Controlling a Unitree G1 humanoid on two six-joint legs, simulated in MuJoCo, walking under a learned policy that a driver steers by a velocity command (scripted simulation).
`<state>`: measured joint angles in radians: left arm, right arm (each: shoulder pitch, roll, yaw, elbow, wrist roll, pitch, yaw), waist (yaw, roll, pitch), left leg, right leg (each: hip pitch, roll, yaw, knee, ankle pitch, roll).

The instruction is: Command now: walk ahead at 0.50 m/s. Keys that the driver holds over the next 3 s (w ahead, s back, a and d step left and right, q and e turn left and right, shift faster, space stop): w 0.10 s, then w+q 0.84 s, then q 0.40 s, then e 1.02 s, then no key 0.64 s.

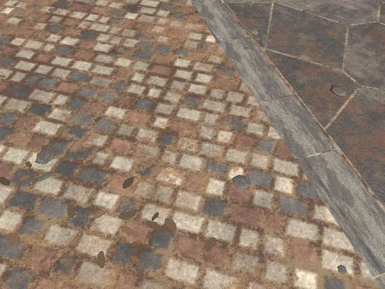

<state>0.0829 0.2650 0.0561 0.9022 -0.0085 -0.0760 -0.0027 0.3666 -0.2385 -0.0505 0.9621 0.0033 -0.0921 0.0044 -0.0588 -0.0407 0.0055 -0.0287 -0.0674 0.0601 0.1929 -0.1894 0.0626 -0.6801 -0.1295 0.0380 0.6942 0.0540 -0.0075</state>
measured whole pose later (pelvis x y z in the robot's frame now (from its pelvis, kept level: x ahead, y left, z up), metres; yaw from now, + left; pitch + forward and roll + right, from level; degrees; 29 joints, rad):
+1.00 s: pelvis +0.55 +0.06 +0.00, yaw +27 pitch +2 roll -1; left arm 0.04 0.29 0.07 0.80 0.01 -0.10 0.01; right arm 0.31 -0.25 -0.08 0.78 0.01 -0.06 0.00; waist -0.04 -0.02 0.04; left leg -0.18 -0.11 -0.07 0.34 -0.18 0.10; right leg -0.65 -0.11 0.09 0.86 -0.16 0.05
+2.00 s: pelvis +0.74 +0.09 -0.01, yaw +27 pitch +3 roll +2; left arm 0.19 0.30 0.06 0.72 -0.01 0.00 0.00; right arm 0.12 -0.30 -0.09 0.68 -0.01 0.02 -0.07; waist 0.02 0.03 0.04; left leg -0.53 -0.01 -0.04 1.14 -0.48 -0.07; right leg -0.32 0.05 0.02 0.52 -0.24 -0.07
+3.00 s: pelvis +0.73 +0.09 -0.01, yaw +8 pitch -1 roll +0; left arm 0.18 0.21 0.02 0.71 0.02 0.01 0.00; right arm 0.22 -0.28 -0.04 0.80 -0.01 -0.01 -0.02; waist -0.02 0.01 0.02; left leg -0.20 0.07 -0.01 0.47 -0.25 -0.08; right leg -0.19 0.04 0.03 0.51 -0.31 -0.03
